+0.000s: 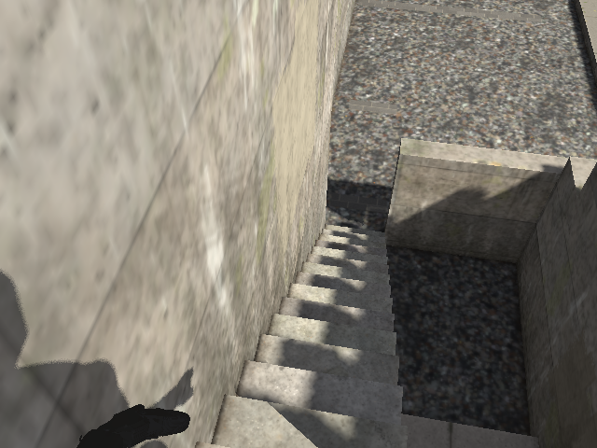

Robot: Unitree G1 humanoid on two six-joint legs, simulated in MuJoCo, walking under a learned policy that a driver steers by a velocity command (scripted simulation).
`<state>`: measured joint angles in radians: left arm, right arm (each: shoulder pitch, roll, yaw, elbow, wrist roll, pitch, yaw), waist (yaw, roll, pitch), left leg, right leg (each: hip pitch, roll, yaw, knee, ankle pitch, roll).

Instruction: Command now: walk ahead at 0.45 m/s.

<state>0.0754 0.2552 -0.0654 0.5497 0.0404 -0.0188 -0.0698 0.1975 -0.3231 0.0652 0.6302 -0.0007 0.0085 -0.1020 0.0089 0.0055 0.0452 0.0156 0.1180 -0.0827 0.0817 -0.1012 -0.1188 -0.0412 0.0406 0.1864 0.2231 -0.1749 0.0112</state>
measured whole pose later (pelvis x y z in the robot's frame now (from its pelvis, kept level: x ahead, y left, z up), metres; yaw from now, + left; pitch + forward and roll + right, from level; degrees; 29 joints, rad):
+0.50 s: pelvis +0.00 +0.00 +0.00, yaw +0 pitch -1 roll +0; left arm 0.13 0.27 -0.08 0.59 0.02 -0.04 -0.09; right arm 0.26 -0.35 0.04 0.67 -0.01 0.02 -0.07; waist 0.00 0.00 0.03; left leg 0.04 0.12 -0.08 0.09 -0.11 -0.12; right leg -0.01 0.04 0.19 0.21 -0.18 0.01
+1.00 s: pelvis +0.00 +0.01 +0.00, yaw +0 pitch -1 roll +0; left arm 0.18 0.27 -0.04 0.68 0.00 0.00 -0.04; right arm 0.40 -0.34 0.01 0.81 -0.01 0.04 -0.08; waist -0.03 0.01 0.01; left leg 0.03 0.11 -0.08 0.07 -0.10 -0.11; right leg -0.02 0.03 0.19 0.19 -0.16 0.02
